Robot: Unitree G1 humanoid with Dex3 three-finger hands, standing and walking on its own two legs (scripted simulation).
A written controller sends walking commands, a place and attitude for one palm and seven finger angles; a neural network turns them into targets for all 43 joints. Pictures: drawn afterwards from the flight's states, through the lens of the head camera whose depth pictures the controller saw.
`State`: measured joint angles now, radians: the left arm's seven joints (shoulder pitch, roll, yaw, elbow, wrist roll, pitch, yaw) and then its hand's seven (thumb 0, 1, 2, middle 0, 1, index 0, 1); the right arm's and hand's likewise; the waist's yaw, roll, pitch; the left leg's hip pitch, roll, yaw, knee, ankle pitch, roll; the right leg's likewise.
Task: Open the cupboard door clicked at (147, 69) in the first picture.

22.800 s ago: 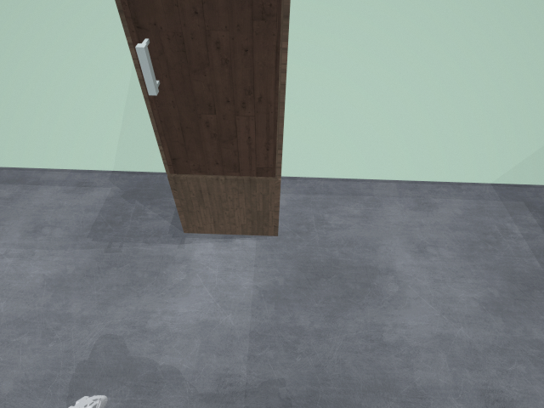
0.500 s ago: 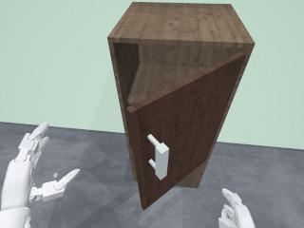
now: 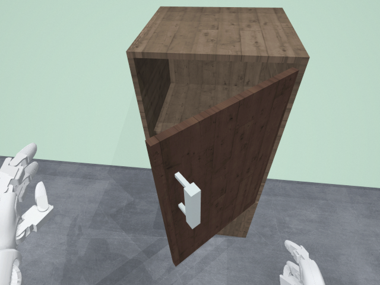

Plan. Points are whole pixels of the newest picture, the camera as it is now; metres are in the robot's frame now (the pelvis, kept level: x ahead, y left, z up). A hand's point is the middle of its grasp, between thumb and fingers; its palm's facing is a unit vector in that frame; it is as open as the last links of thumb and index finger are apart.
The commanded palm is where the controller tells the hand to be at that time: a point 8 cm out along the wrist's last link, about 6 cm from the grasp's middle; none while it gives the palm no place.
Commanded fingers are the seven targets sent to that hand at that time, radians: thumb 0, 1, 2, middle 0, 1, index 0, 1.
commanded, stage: draw the hand back to the body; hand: left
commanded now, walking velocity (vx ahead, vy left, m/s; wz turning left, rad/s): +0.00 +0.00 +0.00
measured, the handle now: (186, 200) +0.28 +0.05 +0.05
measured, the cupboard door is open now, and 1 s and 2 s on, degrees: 44 44 44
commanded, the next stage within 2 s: step back with the hand held close in 0.10 s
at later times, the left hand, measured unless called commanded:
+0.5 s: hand (53, 214) +0.18 +0.25 +0.15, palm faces +0.35 -0.80 -0.48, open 7.4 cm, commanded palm +0.12 +0.29 +0.17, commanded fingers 0.00 0.90 0.90 -0.20 -0.30 -0.20 -0.30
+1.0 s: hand out of the picture +0.07 +0.29 +0.15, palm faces +0.47 -0.74 -0.49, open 7.4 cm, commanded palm +0.01 +0.33 +0.17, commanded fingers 0.00 0.90 0.90 -0.20 -0.30 -0.20 -0.30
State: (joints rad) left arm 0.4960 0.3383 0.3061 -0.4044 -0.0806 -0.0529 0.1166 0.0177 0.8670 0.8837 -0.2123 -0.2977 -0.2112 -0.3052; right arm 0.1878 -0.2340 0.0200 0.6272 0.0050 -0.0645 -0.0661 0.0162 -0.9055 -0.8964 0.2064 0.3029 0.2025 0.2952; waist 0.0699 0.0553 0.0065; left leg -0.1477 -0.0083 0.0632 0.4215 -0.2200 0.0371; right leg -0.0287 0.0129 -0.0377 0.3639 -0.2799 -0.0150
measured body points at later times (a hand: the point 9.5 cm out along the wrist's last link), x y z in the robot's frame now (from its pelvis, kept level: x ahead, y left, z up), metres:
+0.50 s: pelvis -0.03 -0.01 +0.00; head -0.02 -0.02 +0.45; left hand +0.15 +0.29 +0.17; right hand +0.16 -0.25 -0.08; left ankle +0.01 +0.09 -0.74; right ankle -0.05 -0.11 -0.74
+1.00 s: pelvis -0.11 +0.02 -0.02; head -0.10 +0.03 +0.43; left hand +0.04 +0.33 +0.18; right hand +0.07 -0.20 -0.10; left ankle +0.01 +0.10 -0.74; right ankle -0.05 -0.10 -0.74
